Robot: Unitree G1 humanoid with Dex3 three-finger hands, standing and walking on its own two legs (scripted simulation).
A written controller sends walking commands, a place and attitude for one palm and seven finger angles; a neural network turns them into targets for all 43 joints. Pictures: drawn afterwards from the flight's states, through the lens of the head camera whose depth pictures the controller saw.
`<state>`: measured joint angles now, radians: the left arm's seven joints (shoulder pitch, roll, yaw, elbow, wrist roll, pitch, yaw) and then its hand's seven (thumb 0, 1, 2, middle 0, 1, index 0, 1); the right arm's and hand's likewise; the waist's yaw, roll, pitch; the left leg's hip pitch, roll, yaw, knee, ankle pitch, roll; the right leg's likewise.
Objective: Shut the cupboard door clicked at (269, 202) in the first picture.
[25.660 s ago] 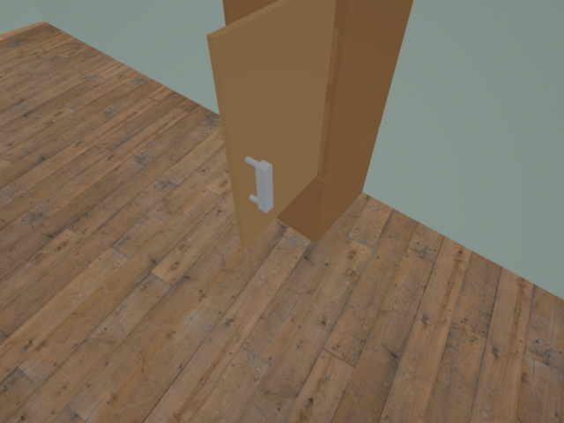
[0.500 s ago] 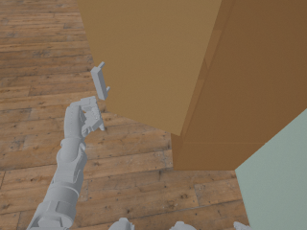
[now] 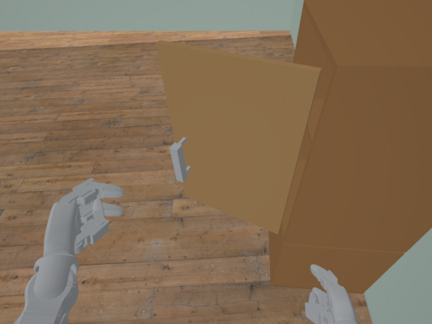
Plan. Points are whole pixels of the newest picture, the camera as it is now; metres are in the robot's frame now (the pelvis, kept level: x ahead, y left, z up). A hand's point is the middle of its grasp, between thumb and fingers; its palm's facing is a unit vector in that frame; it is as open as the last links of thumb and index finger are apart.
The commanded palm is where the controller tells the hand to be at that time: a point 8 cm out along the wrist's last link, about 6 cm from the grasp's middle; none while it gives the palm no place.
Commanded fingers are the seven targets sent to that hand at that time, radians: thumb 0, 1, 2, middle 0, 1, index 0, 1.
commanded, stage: draw the hand back to the body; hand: left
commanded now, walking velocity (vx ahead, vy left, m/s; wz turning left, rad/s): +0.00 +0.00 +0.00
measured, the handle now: (182, 159) +0.61 +0.18 -0.10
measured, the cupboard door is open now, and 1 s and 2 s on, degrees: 68 68 68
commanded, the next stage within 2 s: step back with the hand held close in 0.64 s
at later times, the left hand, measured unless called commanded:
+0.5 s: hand (51, 241) +0.19 +0.25 +0.15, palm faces +0.46 -0.79 -0.40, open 7.3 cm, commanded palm +0.14 +0.29 +0.18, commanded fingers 0.00 0.90 0.90 -0.20 -0.30 -0.20 -0.30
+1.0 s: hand (56, 230) +0.20 +0.25 +0.16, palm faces +0.36 -0.80 -0.48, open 7.4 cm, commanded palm +0.14 +0.30 +0.18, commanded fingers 0.00 0.90 0.90 -0.20 -0.30 -0.20 -0.30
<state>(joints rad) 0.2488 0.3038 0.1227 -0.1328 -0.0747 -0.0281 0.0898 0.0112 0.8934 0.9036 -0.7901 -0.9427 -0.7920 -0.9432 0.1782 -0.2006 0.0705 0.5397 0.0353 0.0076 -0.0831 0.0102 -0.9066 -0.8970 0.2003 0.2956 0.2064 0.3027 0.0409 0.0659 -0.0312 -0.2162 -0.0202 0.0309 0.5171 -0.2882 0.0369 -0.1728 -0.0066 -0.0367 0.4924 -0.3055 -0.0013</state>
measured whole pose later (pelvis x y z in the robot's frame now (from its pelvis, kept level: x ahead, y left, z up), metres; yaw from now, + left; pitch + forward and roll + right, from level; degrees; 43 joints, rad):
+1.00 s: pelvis +0.00 +0.00 +0.00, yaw -1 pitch +1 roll -1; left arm 0.53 0.37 0.36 -0.40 -0.07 -0.14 0.11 0.01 0.89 0.90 -0.21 -0.30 -0.21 -0.30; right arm 0.18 -0.26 -0.01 0.60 0.02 -0.01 -0.09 0.01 -0.91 -0.90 0.20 0.30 0.21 0.30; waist 0.02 0.08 -0.01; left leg -0.24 -0.01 0.04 0.49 -0.26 0.03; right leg -0.20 0.00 -0.03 0.45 -0.27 0.00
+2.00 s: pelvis -0.16 +0.01 -0.02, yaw +4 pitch +6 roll -4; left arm 0.57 0.49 0.55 -0.54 -0.07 -0.29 0.16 0.01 0.88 0.90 -0.21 -0.30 -0.21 -0.30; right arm 0.22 -0.18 -0.01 0.63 -0.01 -0.12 -0.06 0.01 -0.90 -0.90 0.20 0.30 0.21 0.30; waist 0.00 0.00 -0.07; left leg -0.62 0.06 0.09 0.52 -0.01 0.06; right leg -0.16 0.07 -0.03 0.64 -0.47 -0.01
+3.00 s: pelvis -0.25 +0.01 +0.01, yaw -4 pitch +0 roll +2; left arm 0.51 0.33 0.36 -0.31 -0.04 -0.15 0.18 0.01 0.89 0.90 -0.21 -0.30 -0.21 -0.30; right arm 0.28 -0.26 -0.01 0.69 0.00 -0.05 -0.07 0.01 -0.91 -0.90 0.20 0.30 0.21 0.30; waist 0.01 0.00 -0.04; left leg -0.42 0.02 0.05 0.84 -0.33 0.00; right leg -0.16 0.01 -0.10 0.44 -0.28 -0.08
